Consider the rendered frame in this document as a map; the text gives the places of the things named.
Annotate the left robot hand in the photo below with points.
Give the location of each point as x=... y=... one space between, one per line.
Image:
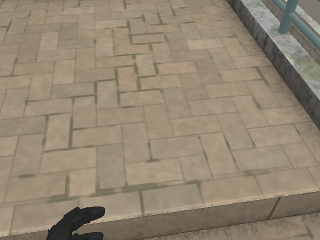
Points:
x=73 y=220

